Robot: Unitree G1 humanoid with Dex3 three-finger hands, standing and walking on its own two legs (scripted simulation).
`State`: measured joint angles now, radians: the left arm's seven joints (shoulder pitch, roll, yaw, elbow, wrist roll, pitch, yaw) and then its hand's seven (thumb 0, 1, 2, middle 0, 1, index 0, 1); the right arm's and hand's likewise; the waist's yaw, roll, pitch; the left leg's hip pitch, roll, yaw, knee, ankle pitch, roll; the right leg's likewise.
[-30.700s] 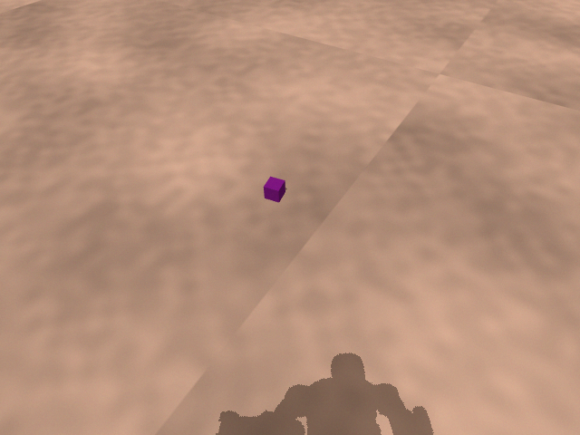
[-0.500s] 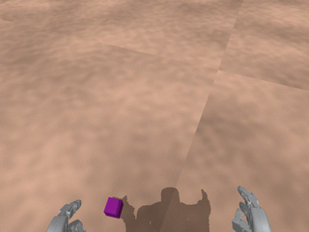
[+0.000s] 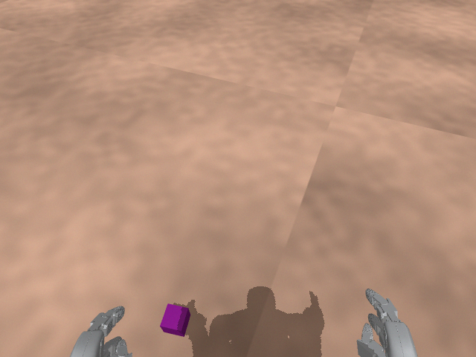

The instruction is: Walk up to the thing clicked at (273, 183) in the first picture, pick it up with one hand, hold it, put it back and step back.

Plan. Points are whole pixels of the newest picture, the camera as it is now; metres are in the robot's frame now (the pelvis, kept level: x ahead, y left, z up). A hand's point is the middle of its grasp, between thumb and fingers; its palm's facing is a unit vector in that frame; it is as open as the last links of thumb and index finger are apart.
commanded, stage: home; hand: left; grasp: from above
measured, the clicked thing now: (176, 320) +0.40 +0.22 -0.68
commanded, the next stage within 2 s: stand in 0.34 s
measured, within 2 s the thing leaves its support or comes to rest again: neither
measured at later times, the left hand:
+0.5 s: hand out of the picture +0.17 +0.19 -0.06, palm faces +0.02 -0.96 -0.28, open 7.4 cm
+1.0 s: hand out of the picture +0.04 +0.24 -0.11, palm faces +0.03 -0.95 -0.32, open 7.4 cm
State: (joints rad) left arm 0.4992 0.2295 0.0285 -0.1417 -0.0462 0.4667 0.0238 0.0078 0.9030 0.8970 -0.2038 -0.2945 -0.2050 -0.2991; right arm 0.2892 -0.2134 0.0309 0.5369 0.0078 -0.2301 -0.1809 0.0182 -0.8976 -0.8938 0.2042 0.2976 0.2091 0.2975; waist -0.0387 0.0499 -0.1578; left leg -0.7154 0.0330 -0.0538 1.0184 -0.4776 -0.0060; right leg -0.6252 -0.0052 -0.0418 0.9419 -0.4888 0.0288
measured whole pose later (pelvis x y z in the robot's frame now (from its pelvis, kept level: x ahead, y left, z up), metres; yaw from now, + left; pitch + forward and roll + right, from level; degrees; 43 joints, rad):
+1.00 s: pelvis +0.00 +0.00 +0.06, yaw +0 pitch -3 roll -1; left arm 0.23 0.28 0.04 1.03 0.04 0.02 0.04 0.00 0.90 0.90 -0.21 -0.30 -0.21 -0.30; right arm 0.18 -0.28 -0.04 1.03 -0.03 0.00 -0.02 0.01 -0.90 -0.89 0.20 0.30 0.21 0.30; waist 0.02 0.01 0.06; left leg -0.22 0.00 -0.01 0.52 -0.26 0.01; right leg -0.16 -0.04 -0.01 0.48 -0.28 0.04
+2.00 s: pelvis +0.00 -0.01 +0.07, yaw -1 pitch -3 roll +0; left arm 0.12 0.31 0.03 1.16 0.02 0.00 0.01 0.00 0.90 0.90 -0.21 -0.30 -0.21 -0.30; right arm 0.11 -0.32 -0.01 1.14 -0.02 -0.01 -0.01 0.01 -0.90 -0.89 0.20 0.30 0.21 0.30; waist 0.00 0.01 0.06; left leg -0.13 0.01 0.00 0.35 -0.17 -0.01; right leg -0.08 -0.03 0.00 0.32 -0.19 0.03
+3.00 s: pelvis +0.00 +0.00 +0.07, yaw -1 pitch -2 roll +0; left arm 0.12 0.34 0.03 1.12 0.01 0.00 0.00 0.00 0.90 0.90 -0.21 -0.30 -0.21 -0.30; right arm 0.10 -0.34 -0.01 1.13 -0.01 0.00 0.01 0.01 -0.90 -0.89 0.20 0.30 0.21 0.30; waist -0.01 0.00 0.06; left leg -0.15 0.01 0.01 0.37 -0.18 0.00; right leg -0.11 -0.03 0.00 0.35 -0.20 0.03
